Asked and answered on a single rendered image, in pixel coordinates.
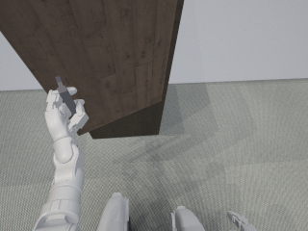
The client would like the robot left hand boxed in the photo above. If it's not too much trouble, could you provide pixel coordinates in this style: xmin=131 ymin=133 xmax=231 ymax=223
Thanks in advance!
xmin=44 ymin=87 xmax=89 ymax=142

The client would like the left robot thigh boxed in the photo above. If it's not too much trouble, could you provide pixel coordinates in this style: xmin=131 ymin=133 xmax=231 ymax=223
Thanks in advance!
xmin=96 ymin=196 xmax=129 ymax=231

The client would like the left robot forearm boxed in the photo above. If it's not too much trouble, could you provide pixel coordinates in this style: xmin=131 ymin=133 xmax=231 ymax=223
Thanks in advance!
xmin=33 ymin=137 xmax=85 ymax=231

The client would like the robot right hand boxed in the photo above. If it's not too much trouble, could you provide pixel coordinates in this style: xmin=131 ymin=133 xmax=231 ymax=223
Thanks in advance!
xmin=227 ymin=211 xmax=257 ymax=231

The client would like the cupboard door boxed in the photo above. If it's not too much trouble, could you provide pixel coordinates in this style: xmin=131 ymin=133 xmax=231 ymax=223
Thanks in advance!
xmin=0 ymin=0 xmax=178 ymax=136

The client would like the handle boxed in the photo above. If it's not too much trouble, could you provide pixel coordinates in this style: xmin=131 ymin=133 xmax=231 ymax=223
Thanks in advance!
xmin=55 ymin=76 xmax=77 ymax=115

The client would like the robot thigh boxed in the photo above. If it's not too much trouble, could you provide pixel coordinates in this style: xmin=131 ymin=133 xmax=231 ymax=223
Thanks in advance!
xmin=169 ymin=209 xmax=205 ymax=231
xmin=96 ymin=196 xmax=129 ymax=231

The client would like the right robot thigh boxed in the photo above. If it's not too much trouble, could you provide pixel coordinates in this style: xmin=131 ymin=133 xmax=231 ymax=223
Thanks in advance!
xmin=169 ymin=209 xmax=205 ymax=231

